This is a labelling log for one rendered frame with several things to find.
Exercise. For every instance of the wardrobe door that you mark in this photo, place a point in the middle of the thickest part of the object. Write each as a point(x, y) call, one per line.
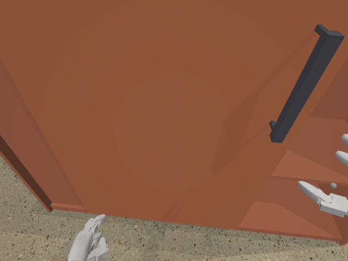
point(23, 135)
point(160, 109)

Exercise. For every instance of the left robot hand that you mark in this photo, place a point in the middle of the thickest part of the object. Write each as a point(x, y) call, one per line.
point(85, 241)

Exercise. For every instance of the handle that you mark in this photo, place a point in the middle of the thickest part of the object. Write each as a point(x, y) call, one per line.
point(323, 52)

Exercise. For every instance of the right robot hand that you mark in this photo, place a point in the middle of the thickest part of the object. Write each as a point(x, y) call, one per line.
point(332, 203)

